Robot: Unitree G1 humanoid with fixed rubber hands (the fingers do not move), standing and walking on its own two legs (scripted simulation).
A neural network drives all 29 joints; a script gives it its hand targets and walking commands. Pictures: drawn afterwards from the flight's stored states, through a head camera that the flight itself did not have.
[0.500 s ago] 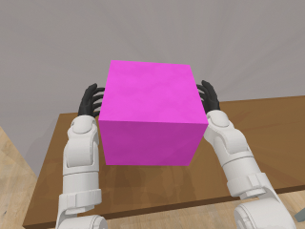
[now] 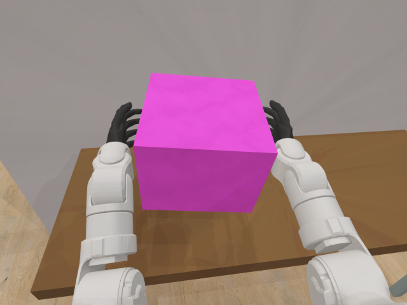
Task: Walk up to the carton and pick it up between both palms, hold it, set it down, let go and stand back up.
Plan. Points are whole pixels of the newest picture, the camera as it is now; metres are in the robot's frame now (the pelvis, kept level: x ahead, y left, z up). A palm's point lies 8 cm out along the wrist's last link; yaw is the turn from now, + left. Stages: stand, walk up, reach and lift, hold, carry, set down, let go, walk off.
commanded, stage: hold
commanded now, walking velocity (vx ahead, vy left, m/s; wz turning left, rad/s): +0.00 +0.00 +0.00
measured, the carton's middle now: (200, 142) +0.39 +0.02 +0.16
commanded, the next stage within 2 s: none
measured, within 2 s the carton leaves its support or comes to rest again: neither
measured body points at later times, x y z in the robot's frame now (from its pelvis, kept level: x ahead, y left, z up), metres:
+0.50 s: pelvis +0.00 +0.01 +0.00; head -0.05 +0.04 +0.45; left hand +0.37 +0.18 +0.18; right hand +0.37 -0.13 +0.18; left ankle +0.06 +0.14 -0.75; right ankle -0.02 -0.13 -0.75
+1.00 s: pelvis +0.01 +0.00 +0.00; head -0.05 +0.03 +0.45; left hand +0.37 +0.17 +0.18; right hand +0.38 -0.14 +0.19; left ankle +0.06 +0.14 -0.75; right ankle -0.02 -0.13 -0.75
